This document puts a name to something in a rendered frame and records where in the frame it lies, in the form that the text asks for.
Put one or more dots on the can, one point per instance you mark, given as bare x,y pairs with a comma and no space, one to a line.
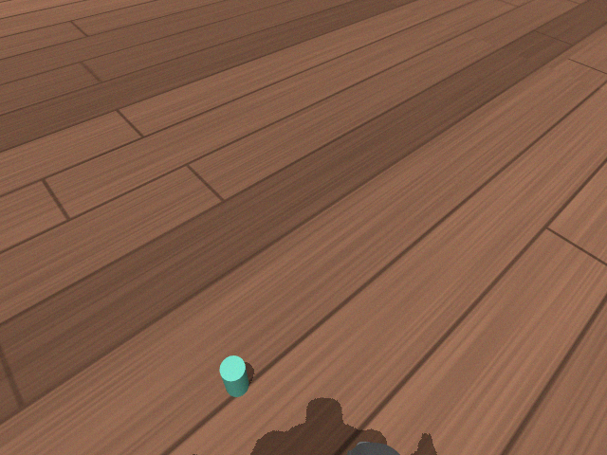
234,374

